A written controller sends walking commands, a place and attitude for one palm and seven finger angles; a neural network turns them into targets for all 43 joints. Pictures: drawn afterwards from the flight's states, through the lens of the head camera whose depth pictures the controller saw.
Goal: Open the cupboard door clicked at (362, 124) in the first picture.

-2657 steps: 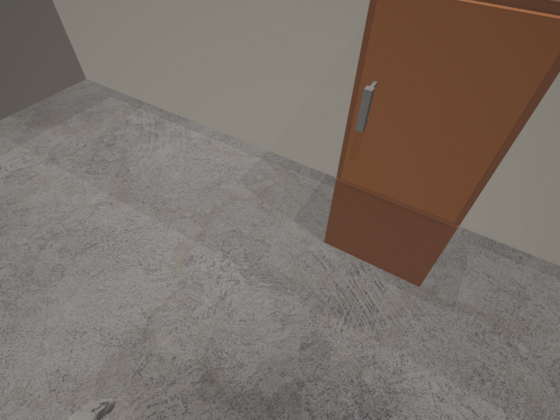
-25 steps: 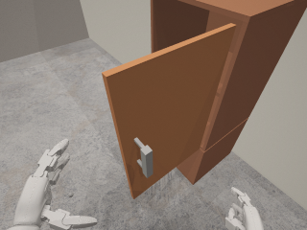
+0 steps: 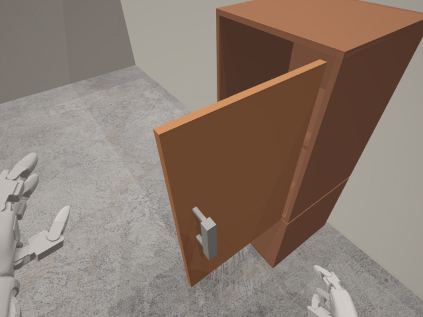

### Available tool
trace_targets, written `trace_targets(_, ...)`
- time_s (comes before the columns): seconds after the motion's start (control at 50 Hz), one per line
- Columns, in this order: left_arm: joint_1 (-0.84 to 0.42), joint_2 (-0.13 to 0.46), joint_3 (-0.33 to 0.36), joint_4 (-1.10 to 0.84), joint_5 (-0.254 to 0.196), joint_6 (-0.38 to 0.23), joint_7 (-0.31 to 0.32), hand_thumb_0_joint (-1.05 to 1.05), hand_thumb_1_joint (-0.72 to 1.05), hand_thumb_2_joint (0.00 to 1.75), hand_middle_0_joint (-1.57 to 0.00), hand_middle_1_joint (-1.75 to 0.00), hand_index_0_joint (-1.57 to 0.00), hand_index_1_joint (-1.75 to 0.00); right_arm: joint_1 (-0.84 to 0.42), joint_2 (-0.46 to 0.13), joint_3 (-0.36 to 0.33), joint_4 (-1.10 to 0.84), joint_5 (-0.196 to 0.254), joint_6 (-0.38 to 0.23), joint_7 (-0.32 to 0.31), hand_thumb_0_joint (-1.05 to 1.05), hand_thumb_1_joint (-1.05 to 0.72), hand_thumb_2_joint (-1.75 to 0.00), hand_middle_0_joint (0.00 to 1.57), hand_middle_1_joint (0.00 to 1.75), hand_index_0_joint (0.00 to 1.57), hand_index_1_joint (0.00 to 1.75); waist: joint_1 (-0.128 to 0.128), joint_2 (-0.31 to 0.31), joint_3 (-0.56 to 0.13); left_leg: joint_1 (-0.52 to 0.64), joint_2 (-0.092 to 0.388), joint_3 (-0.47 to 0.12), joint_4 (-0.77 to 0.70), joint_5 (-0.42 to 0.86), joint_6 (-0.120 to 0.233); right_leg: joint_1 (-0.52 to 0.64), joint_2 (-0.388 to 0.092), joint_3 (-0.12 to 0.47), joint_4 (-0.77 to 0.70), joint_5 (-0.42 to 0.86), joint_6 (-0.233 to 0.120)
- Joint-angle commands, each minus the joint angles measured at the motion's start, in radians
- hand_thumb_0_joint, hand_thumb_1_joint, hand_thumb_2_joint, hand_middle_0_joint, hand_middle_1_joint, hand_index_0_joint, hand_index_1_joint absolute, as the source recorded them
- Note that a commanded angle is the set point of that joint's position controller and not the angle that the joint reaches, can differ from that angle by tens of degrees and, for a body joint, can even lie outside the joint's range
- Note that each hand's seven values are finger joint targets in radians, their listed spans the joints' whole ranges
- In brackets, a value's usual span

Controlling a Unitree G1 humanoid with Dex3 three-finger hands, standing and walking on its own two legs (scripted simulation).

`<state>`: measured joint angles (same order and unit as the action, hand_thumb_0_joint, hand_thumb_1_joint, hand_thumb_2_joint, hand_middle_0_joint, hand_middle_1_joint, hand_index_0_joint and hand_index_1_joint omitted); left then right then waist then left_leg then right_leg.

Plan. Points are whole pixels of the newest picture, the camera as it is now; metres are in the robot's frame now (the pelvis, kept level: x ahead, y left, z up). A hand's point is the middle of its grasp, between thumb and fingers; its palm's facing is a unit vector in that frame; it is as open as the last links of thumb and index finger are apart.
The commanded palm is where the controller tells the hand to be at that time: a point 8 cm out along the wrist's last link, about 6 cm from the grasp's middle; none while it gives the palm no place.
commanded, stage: draw the hand back to the body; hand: left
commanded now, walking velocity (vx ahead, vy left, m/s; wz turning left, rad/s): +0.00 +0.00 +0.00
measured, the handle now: (203, 233) +0.31 +0.06 -0.03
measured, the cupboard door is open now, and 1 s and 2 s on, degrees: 91 91 91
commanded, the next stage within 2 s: step back with the hand held close in 0.42 s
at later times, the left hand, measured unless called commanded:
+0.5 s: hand (54, 227) +0.18 +0.24 +0.17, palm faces +0.46 -0.79 -0.40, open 7.4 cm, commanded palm +0.13 +0.28 +0.18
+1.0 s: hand (35, 243) +0.16 +0.26 +0.17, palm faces +0.35 -0.78 -0.52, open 7.4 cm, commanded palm +0.10 +0.30 +0.18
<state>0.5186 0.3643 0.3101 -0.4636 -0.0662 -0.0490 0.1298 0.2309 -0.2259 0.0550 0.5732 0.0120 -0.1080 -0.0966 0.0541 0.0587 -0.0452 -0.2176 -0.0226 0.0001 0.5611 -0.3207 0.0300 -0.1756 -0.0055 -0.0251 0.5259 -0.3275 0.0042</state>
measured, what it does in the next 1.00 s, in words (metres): stands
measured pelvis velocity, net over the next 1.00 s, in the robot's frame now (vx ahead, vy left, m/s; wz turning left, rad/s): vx -0.05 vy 0.00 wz -0.02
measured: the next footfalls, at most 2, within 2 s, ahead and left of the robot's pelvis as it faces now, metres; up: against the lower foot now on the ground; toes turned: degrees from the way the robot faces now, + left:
right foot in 1.88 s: -0.40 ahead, -0.10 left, +0.00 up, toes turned -1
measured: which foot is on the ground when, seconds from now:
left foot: down 0.00-1.00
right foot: down 0.00-1.00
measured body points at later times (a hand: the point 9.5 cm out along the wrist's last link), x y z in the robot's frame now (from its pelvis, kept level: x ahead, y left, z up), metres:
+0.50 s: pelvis +0.00 -0.02 +0.01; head -0.02 -0.04 +0.46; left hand +0.15 +0.28 +0.19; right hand +0.19 -0.24 -0.08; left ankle -0.01 +0.10 -0.73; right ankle -0.03 -0.12 -0.73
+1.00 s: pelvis -0.05 +0.00 +0.01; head -0.02 +0.01 +0.45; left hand +0.14 +0.30 +0.19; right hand +0.13 -0.25 -0.07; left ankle -0.01 +0.10 -0.73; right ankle -0.03 -0.12 -0.73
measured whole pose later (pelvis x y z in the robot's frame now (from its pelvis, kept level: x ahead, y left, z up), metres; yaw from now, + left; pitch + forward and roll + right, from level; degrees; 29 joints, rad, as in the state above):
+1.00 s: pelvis -0.05 +0.00 +0.01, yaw -1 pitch +0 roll -1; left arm 0.57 0.45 0.43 -0.52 -0.06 -0.15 0.13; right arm 0.16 -0.23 -0.02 0.56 0.01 0.02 -0.09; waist -0.01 0.00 0.04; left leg -0.29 -0.01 0.02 0.49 -0.20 0.03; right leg -0.25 0.01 -0.01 0.44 -0.20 0.01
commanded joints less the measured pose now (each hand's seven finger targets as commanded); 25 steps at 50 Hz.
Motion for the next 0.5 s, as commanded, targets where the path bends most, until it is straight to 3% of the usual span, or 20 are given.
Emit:
trace_targets(0.0, -0.118, 0.195, 0.172, -0.208, -0.005, -0.074, 0.019, 0.0, 0.87, 0.88, -0.2, -0.3, -0.2, -0.3, -0.14, -0.095, -0.051, -0.15, 0.002, -0.057, -0.001, 0.0, -0.9, -0.9, 0.2, 0.3, 0.2, 0.3, 0.01, 0.022, -0.026, 0.052, 0.045, -0.014, -0.127, 0.298, -0.022, 0.027, 0.004, -0.02, -0.095, 0.254, -0.024)
trace_targets(0.02, -0.137, 0.199, 0.182, -0.21, -0.005, -0.078, 0.02, 0.0, 0.9, 0.9, -0.2, -0.3, -0.2, -0.3, -0.14, -0.096, -0.052, -0.144, 0.002, -0.059, -0.001, 0.0, -0.9, -0.9, 0.2, 0.3, 0.2, 0.3, 0.009, 0.037, -0.03, 0.059, 0.043, -0.014, -0.133, 0.292, -0.022, 0.031, 0.004, -0.02, -0.102, 0.248, -0.025)
trace_targets(0.06, -0.096, 0.138, 0.132, -0.146, -0.007, -0.074, 0.011, 0.0, 0.9, 0.9, -0.2, -0.3, -0.2, -0.3, -0.141, -0.098, -0.055, -0.133, 0.0, -0.058, 0.003, 0.0, -0.9, -0.9, 0.2, 0.3, 0.2, 0.3, 0.003, 0.021, 0.006, 0.065, 0.045, -0.011, -0.141, 0.293, -0.019, 0.023, 0.004, -0.02, -0.113, 0.248, -0.022)
trace_targets(0.1, -0.09, 0.124, 0.115, -0.134, -0.007, -0.071, 0.004, 0.0, 0.9, 0.9, -0.2, -0.3, -0.2, -0.3, -0.14, -0.103, -0.061, -0.13, -0.001, -0.053, 0.01, 0.0, -0.9, -0.9, 0.2, 0.3, 0.2, 0.3, 0.003, 0.002, 0.015, 0.068, 0.046, -0.011, -0.152, 0.289, -0.017, 0.028, 0.005, -0.021, -0.124, 0.249, -0.019)
trace_targets(0.16, -0.087, 0.136, 0.119, -0.142, -0.008, -0.074, 0.0, 0.0, 0.9, 0.9, -0.2, -0.3, -0.2, -0.3, -0.15, -0.108, -0.071, -0.132, -0.002, -0.046, 0.009, 0.0, -0.9, -0.9, 0.2, 0.3, 0.2, 0.3, 0.007, -0.04, -0.016, 0.087, 0.043, 0.002, -0.153, 0.295, -0.007, 0.055, 0.003, -0.013, -0.134, 0.279, -0.016)
trace_targets(0.2, -0.113, 0.162, 0.139, -0.174, -0.005, -0.083, 0.003, 0.0, 0.9, 0.9, -0.2, -0.3, -0.2, -0.3, -0.158, -0.105, -0.069, -0.131, -0.004, -0.048, 0.007, 0.0, -0.9, -0.9, 0.2, 0.3, 0.2, 0.3, 0.012, -0.036, -0.033, 0.092, 0.038, 0.001, -0.159, 0.281, -0.007, 0.065, 0.004, -0.012, -0.139, 0.269, -0.017)
trace_targets(0.24, -0.13, 0.201, 0.167, -0.208, 0.0, -0.089, 0.01, 0.0, 0.9, 0.9, -0.2, -0.3, -0.2, -0.3, -0.166, -0.104, -0.068, -0.126, -0.006, -0.055, 0.002, 0.0, -0.9, -0.9, 0.2, 0.3, 0.2, 0.3, 0.017, 0.007, -0.051, 0.102, 0.033, 0.007, -0.157, 0.285, -0.006, 0.083, 0.001, -0.006, -0.145, 0.282, -0.02)
trace_targets(0.3, -0.113, 0.184, 0.161, -0.2, -0.002, -0.088, 0.011, 0.0, 0.9, 0.9, -0.2, -0.3, -0.2, -0.3, -0.169, -0.091, -0.064, -0.119, -0.006, -0.06, 0.0, 0.0, -0.9, -0.9, 0.2, 0.3, 0.2, 0.3, 0.017, 0.03, -0.038, 0.112, 0.029, 0.012, -0.155, 0.298, -0.007, 0.077, 0.0, -0.005, -0.152, 0.301, -0.019)
trace_targets(0.38, -0.117, 0.162, 0.144, -0.158, -0.005, -0.083, 0.008, 0.0, 0.9, 0.9, -0.2, -0.3, -0.2, -0.3, -0.172, -0.092, -0.065, -0.11, -0.005, -0.06, -0.002, 0.0, -0.9, -0.9, 0.2, 0.3, 0.2, 0.3, 0.009, 0.006, 0.017, 0.108, 0.03, 0.014, -0.163, 0.265, -0.005, 0.053, 0.003, -0.001, -0.176, 0.27, -0.016)
trace_targets(0.48, -0.116, 0.144, 0.129, -0.132, -0.006, -0.085, 0.002, 0.0, 0.9, 0.9, -0.2, -0.3, -0.2, -0.3, -0.17, -0.095, -0.071, -0.104, -0.006, -0.055, 0.001, 0.0, -0.9, -0.9, 0.2, 0.3, 0.2, 0.3, 0.009, -0.007, 0.018, 0.119, 0.031, 0.017, -0.17, 0.268, -0.002, 0.061, 0.004, 0.001, -0.184, 0.272, -0.012)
